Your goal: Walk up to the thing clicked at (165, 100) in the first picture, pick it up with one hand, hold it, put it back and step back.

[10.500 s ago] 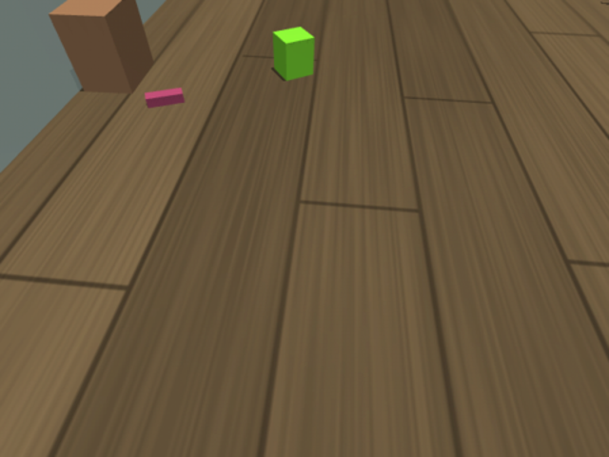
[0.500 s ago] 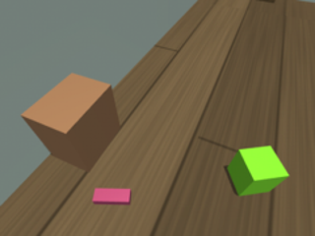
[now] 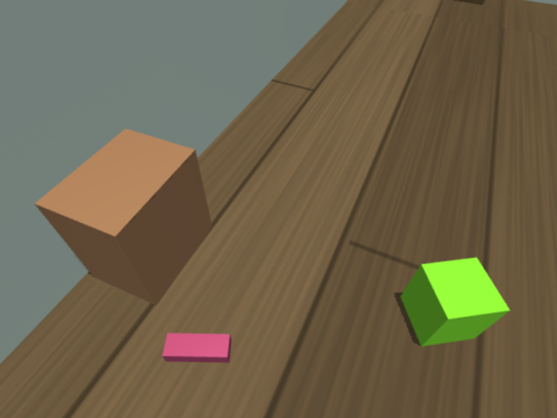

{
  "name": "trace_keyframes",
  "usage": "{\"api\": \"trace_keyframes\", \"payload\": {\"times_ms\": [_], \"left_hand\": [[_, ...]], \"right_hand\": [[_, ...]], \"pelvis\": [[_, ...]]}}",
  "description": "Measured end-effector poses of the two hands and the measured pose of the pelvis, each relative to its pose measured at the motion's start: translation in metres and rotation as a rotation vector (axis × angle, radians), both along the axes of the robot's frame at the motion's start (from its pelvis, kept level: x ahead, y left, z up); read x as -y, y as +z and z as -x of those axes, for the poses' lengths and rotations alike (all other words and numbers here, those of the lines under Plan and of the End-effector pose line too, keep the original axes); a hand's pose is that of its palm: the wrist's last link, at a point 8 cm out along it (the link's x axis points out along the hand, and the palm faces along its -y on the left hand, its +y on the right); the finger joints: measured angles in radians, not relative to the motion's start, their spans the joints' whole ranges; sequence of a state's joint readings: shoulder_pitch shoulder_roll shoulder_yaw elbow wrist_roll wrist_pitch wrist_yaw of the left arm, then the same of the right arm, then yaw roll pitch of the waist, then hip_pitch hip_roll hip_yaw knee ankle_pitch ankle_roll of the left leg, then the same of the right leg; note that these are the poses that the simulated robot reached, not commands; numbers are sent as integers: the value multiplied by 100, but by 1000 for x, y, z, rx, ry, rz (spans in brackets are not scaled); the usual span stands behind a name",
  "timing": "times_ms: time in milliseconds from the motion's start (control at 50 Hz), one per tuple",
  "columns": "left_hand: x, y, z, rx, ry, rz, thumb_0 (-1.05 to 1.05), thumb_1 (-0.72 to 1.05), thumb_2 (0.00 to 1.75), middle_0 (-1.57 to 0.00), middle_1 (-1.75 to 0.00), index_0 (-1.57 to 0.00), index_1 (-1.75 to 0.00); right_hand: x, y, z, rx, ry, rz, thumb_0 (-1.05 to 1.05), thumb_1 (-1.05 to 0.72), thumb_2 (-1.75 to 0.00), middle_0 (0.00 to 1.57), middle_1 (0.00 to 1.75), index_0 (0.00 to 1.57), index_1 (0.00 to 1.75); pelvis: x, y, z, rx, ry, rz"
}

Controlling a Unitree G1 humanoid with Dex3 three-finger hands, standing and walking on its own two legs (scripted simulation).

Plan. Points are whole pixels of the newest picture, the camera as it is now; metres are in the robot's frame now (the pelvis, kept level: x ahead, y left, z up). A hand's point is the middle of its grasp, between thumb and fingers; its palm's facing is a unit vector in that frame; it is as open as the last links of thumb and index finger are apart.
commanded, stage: stand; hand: left
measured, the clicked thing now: (198, 347) +0.46 +0.28 -0.75
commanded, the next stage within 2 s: walk up in 0.02 s
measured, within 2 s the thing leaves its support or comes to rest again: neither
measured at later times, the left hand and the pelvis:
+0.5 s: hand out of the picture +0.10 +0.30 -0.16, palm faces -0.04 -0.92 -0.40, open 7.4 cm; pelvis +0.02 +0.04 -0.01, yaw -1 degrees
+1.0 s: hand out of the picture +0.15 +0.31 -0.16, palm faces -0.05 -0.94 -0.35, open 7.4 cm; pelvis +0.03 +0.06 +0.00, yaw -1 degrees
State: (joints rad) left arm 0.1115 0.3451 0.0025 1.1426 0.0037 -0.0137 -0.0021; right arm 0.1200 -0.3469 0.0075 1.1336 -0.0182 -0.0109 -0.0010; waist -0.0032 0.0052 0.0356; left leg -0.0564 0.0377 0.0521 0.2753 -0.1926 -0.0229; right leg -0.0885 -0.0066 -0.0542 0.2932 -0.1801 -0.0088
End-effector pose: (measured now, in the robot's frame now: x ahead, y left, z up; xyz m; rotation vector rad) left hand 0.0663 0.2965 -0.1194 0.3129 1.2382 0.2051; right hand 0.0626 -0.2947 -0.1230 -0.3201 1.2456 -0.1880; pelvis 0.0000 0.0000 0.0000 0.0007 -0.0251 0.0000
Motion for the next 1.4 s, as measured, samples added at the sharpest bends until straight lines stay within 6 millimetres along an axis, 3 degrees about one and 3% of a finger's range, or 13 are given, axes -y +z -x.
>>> {"api": "trace_keyframes", "payload": {"times_ms": [120,280,440,540,740,900,1060,1400], "left_hand": [[-8,2,2,27,2,-13,1,90,90,-20,-30,-21,-30],[-45,-3,4,-1,13,-46,1,90,90,-20,-30,-21,-30],[-50,-4,-22,7,-27,-62,1,90,90,-20,-30,-20,-30],[-49,0,-35,45,-44,-55,1,90,90,-20,-30,-20,-30],[-65,-6,-66,70,-41,-6,1,90,90,-20,-30,-20,-30],[-64,-3,-81,71,-65,-2,1,90,90,-20,-30,-20,-30],[-58,2,-75,72,-61,-5,1,90,90,-20,-30,-20,-30],[-48,2,-37,31,-12,-9,1,90,90,-20,-30,-20,-30]], "right_hand": [[2,-2,-1,1,-6,5,0,-90,-90,20,30,21,30],[-14,-1,0,-8,-18,25,0,-90,-90,20,30,20,30],[-28,-9,-2,-23,-48,-1,0,-90,-90,20,30,21,30],[-35,-12,-20,-5,-45,-6,0,-90,-90,20,30,20,30],[-60,3,-49,62,-20,4,0,-90,-90,20,30,21,30],[-62,9,-58,80,-35,14,0,-90,-90,20,30,21,30],[-57,6,-51,69,-39,3,0,-90,-90,20,30,21,30],[-45,1,-31,38,-37,-11,0,-90,-90,20,30,20,30]], "pelvis": [[-6,-3,-1,7,-9,12],[-29,-9,-11,5,-19,2],[-34,-11,-20,25,-21,-3],[-42,-12,-27,19,-22,7],[-63,-9,-37,17,-29,1],[-65,-4,-35,12,-29,0],[-61,-3,-33,16,-22,0],[-47,-1,-26,26,-16,3]]}}
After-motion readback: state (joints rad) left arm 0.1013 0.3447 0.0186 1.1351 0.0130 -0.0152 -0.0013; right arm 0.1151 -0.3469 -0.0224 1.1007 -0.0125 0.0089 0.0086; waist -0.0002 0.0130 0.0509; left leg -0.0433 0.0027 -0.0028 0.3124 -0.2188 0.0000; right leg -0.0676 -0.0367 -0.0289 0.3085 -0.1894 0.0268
